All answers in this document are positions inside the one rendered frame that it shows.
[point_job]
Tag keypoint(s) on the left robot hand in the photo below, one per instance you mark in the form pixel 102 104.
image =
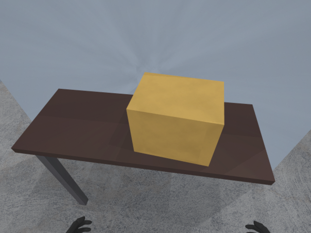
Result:
pixel 74 228

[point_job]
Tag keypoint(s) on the right robot hand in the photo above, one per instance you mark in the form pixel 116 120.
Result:
pixel 259 227

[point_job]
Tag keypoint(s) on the table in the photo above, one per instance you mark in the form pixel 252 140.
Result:
pixel 93 127

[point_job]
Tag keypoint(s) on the carton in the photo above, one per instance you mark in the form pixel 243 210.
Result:
pixel 176 117

